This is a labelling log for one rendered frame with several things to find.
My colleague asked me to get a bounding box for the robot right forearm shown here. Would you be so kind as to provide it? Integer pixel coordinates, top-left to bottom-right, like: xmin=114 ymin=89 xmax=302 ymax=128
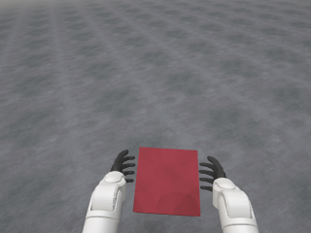
xmin=212 ymin=178 xmax=259 ymax=233

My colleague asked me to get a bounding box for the robot left forearm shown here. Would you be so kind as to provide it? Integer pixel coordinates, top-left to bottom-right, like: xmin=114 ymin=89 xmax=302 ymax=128
xmin=82 ymin=171 xmax=126 ymax=233

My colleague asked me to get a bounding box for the carton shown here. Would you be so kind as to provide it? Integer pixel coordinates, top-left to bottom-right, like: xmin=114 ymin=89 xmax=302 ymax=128
xmin=132 ymin=147 xmax=201 ymax=216

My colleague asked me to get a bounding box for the robot left hand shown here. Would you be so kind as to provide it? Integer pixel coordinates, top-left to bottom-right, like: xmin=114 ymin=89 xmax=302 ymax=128
xmin=110 ymin=150 xmax=135 ymax=183

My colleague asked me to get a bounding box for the robot right hand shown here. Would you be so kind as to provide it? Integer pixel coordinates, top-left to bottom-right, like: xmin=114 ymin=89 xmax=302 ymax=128
xmin=198 ymin=155 xmax=226 ymax=191

